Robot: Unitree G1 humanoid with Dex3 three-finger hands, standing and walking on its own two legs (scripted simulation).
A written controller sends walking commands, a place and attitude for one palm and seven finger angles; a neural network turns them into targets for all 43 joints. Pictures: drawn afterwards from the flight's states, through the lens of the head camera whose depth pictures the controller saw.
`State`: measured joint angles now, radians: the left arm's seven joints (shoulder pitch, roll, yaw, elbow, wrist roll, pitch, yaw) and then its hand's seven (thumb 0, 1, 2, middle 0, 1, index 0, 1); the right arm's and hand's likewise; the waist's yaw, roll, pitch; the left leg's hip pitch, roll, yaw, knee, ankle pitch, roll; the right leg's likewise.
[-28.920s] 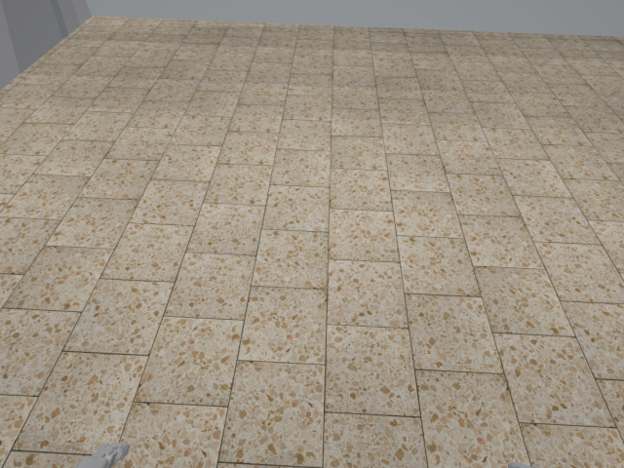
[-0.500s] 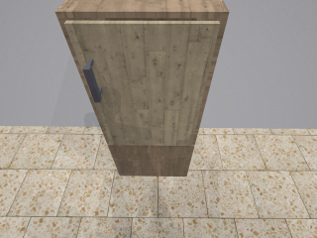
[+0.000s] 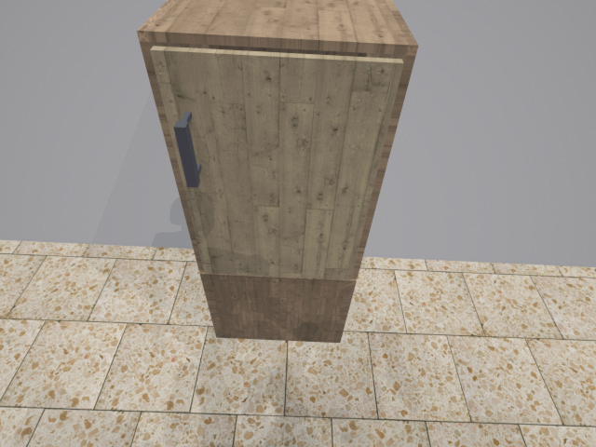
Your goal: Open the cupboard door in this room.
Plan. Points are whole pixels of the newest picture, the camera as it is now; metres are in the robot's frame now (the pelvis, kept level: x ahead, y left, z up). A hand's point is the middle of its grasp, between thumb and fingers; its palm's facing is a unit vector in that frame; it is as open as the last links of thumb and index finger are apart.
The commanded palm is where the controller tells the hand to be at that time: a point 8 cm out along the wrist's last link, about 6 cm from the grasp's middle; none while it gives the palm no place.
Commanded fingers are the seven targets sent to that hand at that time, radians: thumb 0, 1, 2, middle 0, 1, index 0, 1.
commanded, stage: come to a stop and stand still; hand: left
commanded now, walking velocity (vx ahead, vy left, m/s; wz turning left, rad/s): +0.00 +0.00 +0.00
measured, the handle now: (190, 150) +0.59 +0.25 +0.08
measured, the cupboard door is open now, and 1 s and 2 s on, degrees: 0 0 0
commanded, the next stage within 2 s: look again from close up in 0.50 s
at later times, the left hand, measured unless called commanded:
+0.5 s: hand out of the picture -0.06 +0.20 -0.17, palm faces +0.01 -0.98 -0.22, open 7.4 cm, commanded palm none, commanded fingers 0.00 0.90 0.90 -0.20 -0.30 -0.20 -0.30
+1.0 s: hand out of the picture -0.03 +0.17 -0.17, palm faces +0.02 -0.99 -0.17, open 7.4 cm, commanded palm none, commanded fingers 0.00 0.90 0.90 -0.20 -0.30 -0.20 -0.30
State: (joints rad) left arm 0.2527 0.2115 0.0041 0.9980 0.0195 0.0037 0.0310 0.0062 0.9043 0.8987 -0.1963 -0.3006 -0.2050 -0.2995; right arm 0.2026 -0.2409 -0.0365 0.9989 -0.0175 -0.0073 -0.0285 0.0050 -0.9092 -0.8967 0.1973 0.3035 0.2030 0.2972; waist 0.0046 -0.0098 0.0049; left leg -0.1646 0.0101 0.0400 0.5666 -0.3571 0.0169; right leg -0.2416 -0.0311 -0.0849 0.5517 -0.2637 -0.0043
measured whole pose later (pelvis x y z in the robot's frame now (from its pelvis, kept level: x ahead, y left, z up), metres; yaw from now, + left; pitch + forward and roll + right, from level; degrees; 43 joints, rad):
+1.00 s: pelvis -0.03 +0.01 +0.01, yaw -2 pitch -2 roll +0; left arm 0.33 0.11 0.00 1.09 0.02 -0.01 0.04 0.01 0.91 0.90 -0.19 -0.30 -0.20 -0.30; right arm 0.31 -0.11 -0.01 1.12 -0.01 -0.01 -0.02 0.01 -0.91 -0.90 0.20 0.30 0.20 0.30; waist 0.00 0.00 0.02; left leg -0.18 -0.01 0.08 0.48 -0.27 0.04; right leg -0.27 -0.05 -0.05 0.47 -0.17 0.01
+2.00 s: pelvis +0.07 +0.03 -0.01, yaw +3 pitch -1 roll -1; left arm 0.12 0.14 0.04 0.96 0.02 -0.01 0.05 0.01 0.91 0.90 -0.19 -0.30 -0.20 -0.30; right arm 0.33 -0.13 -0.05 1.10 0.00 0.02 -0.05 0.00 -0.91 -0.90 0.20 0.30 0.21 0.30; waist -0.05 0.04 0.13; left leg -0.31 0.00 0.02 0.95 -0.58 0.01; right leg -0.36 -0.04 -0.11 0.58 -0.19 -0.01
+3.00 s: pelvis +0.01 +0.07 +0.01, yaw +1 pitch -2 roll +0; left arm 0.36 0.11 -0.01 1.11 0.03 0.00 0.03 0.00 0.91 0.90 -0.19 -0.30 -0.20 -0.30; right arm 0.35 -0.11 -0.01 1.16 -0.01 0.01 -0.01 0.00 -0.91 -0.90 0.20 0.30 0.20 0.30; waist -0.02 -0.01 0.03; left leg -0.23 -0.02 0.11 0.39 -0.14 0.06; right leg -0.18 -0.03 -0.01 0.43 -0.22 0.02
